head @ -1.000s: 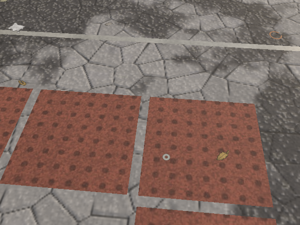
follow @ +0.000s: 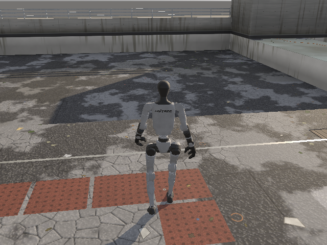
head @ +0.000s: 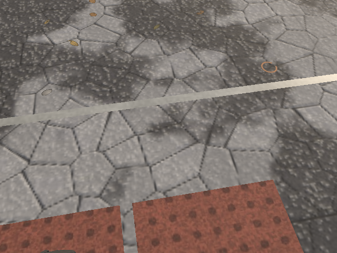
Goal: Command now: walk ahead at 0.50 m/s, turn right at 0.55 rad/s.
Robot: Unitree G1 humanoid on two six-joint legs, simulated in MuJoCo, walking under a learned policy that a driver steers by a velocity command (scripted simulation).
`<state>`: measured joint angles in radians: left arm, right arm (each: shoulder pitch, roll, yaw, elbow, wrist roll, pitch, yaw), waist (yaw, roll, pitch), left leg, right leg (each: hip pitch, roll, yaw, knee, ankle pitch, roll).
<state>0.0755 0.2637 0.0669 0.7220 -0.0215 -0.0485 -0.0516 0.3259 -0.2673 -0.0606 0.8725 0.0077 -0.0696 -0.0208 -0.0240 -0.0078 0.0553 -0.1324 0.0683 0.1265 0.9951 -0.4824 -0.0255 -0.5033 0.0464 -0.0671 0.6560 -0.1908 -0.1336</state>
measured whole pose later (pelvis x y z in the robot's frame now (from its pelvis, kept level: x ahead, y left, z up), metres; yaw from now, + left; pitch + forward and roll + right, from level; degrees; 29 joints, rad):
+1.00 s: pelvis +0.51 -0.11 +0.02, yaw -22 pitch +3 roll +1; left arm 0.10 0.25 0.04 0.65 0.00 -0.07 -0.03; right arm 0.36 -0.30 -0.05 0.87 0.03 -0.08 0.01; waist -0.05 0.02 0.02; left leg -0.29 0.03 -0.03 1.05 -0.46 0.01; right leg -0.43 0.00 -0.05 0.56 -0.19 -0.05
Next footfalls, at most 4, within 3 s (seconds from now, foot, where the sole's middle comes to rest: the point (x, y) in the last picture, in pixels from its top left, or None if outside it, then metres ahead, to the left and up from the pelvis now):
0.42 left None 0.43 0.10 -0.75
0.92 right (234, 216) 0.57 -0.24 -0.75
1.44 left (190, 139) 0.94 -0.09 -0.75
1.90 right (251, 130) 0.99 -0.38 -0.75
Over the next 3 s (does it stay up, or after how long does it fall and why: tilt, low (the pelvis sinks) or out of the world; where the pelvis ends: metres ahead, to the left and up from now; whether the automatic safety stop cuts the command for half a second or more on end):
stays up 0.95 -0.26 0.02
